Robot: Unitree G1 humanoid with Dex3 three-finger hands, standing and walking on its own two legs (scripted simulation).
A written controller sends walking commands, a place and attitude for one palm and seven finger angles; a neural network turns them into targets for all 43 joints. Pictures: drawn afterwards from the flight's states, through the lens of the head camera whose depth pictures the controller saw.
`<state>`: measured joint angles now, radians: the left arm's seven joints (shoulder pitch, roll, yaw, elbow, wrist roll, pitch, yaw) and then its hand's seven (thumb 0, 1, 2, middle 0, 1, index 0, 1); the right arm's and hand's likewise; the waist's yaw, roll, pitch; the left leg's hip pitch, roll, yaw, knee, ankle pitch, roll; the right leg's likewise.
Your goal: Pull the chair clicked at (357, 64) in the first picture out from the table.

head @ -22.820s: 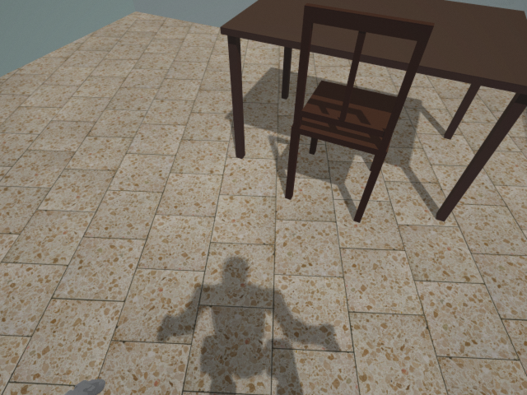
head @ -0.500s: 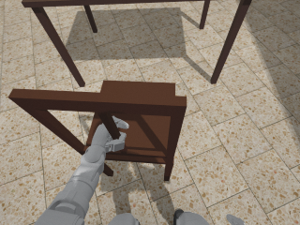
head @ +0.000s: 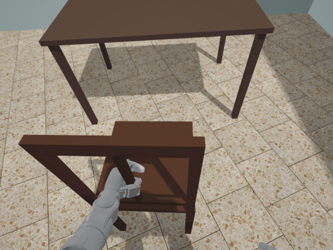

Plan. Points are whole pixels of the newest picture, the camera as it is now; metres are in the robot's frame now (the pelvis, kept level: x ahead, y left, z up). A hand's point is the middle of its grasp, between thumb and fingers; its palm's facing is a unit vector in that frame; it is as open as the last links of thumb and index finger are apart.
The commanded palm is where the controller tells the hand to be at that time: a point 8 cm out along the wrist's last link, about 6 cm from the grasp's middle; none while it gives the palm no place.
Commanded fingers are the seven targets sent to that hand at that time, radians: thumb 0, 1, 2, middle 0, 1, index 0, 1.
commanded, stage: stop walking, hand still on the chair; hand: left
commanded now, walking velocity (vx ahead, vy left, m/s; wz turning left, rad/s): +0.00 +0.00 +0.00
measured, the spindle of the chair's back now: (130, 180) +0.31 +0.13 -0.07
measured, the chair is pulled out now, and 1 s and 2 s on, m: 0.61 0.61 0.61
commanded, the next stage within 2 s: open the thumb and straighten the fingers in 0.28 s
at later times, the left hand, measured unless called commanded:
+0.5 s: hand (135, 185) +0.29 +0.11 -0.07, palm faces -0.05 -0.99 -0.13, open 5.7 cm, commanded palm +0.27 +0.16 -0.06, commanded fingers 0.00 0.05 0.49 -0.50 -1.45 -0.50 -1.45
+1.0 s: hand (131, 185) +0.29 +0.12 -0.08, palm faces -0.05 -0.99 -0.15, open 16.0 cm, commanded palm +0.28 +0.17 -0.06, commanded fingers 0.00 -0.55 0.20 0.00 0.00 0.00 0.00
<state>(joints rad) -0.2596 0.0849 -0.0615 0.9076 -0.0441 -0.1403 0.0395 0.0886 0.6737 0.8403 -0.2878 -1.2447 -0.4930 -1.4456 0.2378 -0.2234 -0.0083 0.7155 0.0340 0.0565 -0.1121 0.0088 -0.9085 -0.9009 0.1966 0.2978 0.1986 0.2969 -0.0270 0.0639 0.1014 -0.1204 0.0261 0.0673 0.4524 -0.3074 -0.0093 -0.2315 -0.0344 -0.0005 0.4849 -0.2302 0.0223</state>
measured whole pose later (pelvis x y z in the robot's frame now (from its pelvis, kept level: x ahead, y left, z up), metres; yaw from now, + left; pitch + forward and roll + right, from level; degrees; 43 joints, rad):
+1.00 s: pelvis -0.01 +0.00 -0.03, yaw +3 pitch +10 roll +1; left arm -0.18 0.15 -0.01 0.55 -0.05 0.09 0.01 0.00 -0.51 0.22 -0.18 -0.53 -0.18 -0.53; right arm 0.26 -0.25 0.00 0.62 0.04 -0.05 -0.01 0.01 -0.91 -0.90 0.20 0.30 0.20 0.30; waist -0.06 0.05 -0.05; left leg -0.51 0.02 0.02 0.74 -0.40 -0.01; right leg -0.59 -0.06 -0.03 0.75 -0.32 0.02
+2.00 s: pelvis +0.00 +0.00 -0.04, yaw +5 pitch +10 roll +0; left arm 0.42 0.19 -0.12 -0.05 -0.04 0.18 -0.02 -0.01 -0.54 0.20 -0.01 0.00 0.00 0.00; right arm 0.23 -0.25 0.02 0.48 0.04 -0.12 -0.05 0.01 -0.91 -0.90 0.20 0.30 0.20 0.30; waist -0.03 0.06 -0.09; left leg -0.59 0.01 -0.03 0.89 -0.49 -0.01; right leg -0.64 -0.07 -0.08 0.88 -0.41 0.02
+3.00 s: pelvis +0.01 +0.00 -0.01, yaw +4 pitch -1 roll -1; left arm 0.58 0.29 0.17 -0.40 -0.04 -0.07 0.15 0.00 0.05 0.49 -0.09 -0.12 -0.09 -0.12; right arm 0.16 -0.22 0.00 0.62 0.02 -0.10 -0.09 0.01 -0.91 -0.90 0.20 0.30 0.20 0.30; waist 0.07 0.09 0.02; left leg -0.20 0.02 -0.01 0.60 -0.39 -0.01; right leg -0.25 -0.05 -0.07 0.59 -0.31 0.02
